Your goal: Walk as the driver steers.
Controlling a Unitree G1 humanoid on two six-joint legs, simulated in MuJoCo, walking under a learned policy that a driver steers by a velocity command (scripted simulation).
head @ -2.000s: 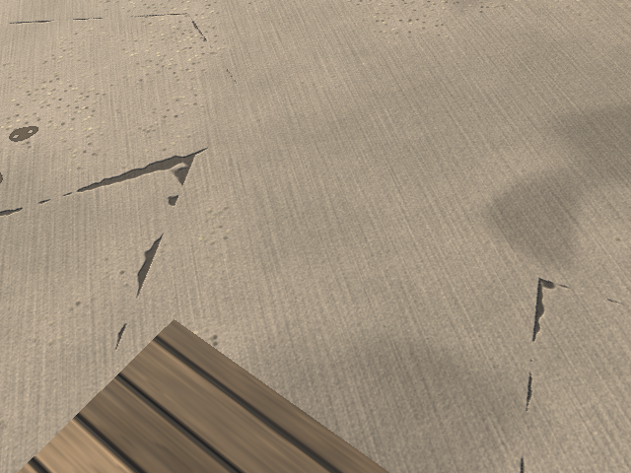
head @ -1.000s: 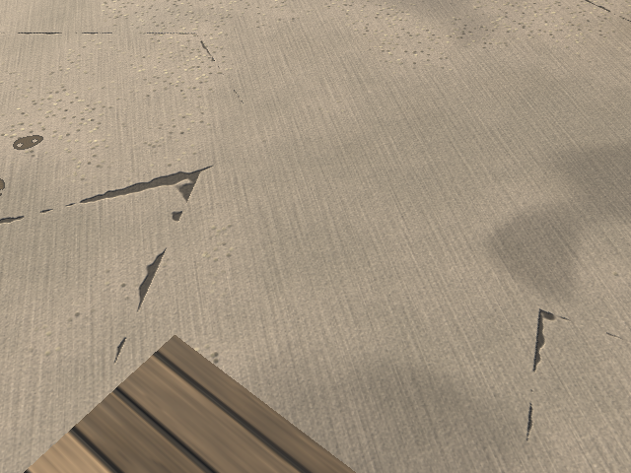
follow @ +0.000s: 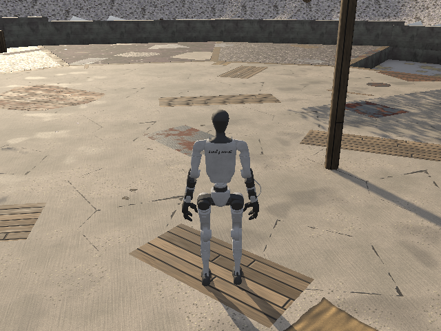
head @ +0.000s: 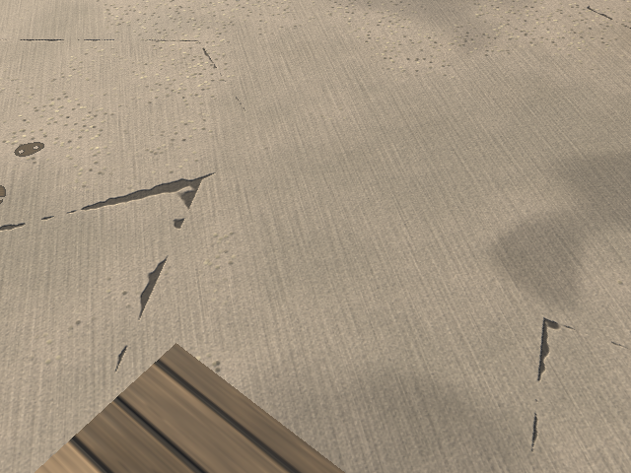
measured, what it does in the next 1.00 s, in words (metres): walks ahead: left foot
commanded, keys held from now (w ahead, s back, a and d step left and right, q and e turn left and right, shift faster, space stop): w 1.00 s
